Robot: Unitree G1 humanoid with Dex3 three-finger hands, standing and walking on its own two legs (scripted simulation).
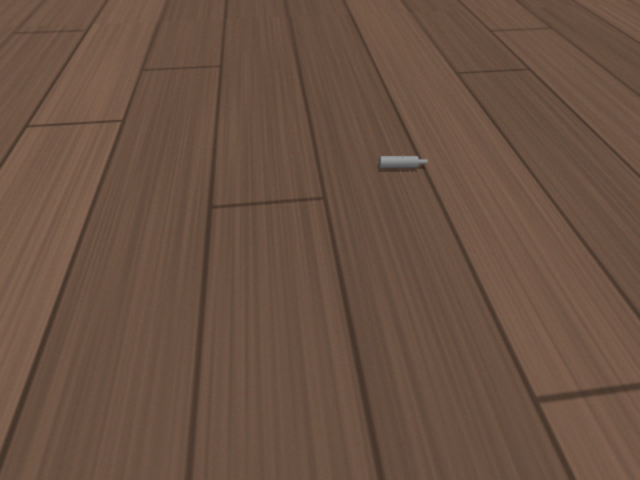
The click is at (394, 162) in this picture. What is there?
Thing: lying bottle
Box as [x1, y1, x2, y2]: [379, 156, 427, 167]
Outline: 379,157 379,167 416,167 419,163 427,162 426,159 419,159 417,156
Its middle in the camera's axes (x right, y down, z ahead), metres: +0.43 -0.37 +1.94
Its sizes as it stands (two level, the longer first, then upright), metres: 0.240 0.059 0.059
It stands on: the floor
